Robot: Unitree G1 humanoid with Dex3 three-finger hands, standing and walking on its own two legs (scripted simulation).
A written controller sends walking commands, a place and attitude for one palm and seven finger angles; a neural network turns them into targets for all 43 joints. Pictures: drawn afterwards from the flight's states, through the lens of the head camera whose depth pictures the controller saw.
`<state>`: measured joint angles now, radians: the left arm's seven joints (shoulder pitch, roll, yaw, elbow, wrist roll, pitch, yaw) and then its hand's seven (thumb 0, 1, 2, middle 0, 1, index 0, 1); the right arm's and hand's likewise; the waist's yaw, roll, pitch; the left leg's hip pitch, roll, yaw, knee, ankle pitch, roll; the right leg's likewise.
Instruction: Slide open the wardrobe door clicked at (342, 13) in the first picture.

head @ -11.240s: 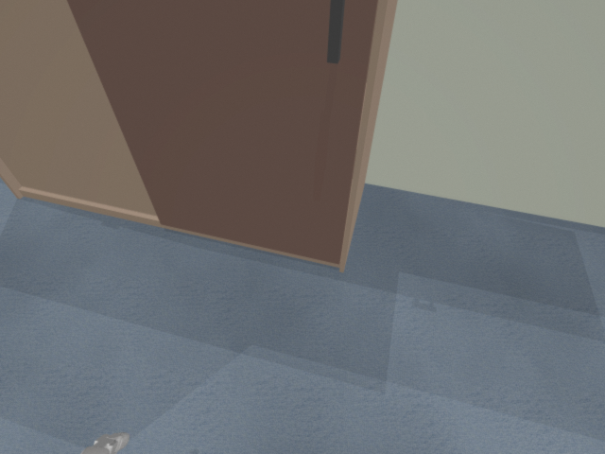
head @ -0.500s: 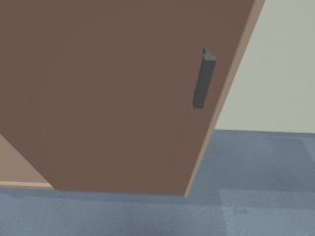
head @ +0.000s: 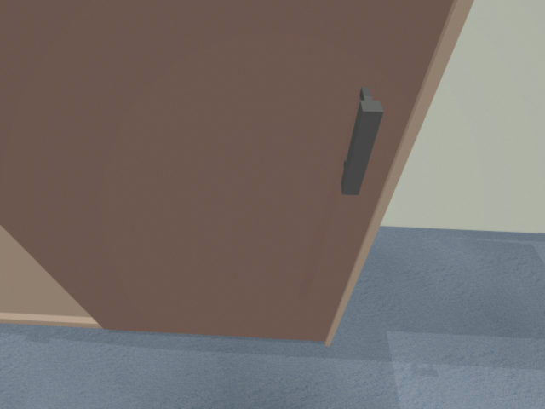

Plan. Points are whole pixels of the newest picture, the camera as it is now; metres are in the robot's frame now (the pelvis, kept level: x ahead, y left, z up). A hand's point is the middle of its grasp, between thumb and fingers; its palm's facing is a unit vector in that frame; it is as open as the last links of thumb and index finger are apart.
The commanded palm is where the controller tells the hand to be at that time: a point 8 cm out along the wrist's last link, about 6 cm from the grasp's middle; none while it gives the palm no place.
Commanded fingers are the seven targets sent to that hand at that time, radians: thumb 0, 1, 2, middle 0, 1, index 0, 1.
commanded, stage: come to a stop and stand still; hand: right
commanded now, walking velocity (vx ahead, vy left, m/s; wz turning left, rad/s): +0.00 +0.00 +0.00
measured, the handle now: (357, 142) +0.44 -0.09 +0.18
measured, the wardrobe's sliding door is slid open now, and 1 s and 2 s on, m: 0.00 0.00 0.00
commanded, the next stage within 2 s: look again from close up in 0.08 s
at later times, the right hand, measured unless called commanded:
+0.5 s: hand out of the picture -0.01 -0.14 -0.18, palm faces +0.03 +0.99 -0.16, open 7.3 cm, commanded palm none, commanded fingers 0.00 -0.90 -0.90 0.20 0.30 0.20 0.30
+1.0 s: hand out of the picture -0.01 -0.13 -0.17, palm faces +0.04 +0.99 -0.16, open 7.3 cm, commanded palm none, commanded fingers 0.00 -0.90 -0.90 0.20 0.30 0.20 0.30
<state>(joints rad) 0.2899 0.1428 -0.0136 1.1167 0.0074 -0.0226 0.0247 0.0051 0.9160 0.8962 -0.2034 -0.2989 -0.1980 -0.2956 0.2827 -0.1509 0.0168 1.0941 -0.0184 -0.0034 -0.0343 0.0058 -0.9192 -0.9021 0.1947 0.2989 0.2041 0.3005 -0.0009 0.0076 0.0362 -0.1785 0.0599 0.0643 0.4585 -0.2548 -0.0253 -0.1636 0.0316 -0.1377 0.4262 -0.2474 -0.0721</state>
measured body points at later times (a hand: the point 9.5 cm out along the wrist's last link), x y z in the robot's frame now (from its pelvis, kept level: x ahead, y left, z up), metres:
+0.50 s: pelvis +0.01 +0.01 +0.00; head +0.02 +0.01 +0.45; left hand +0.00 +0.23 -0.16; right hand -0.01 -0.20 -0.16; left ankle -0.01 +0.13 -0.74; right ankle +0.00 -0.07 -0.74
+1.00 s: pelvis +0.01 +0.03 +0.00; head +0.02 +0.02 +0.45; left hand +0.00 +0.23 -0.16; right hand -0.01 -0.18 -0.16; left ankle -0.01 +0.13 -0.74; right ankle +0.00 -0.07 -0.74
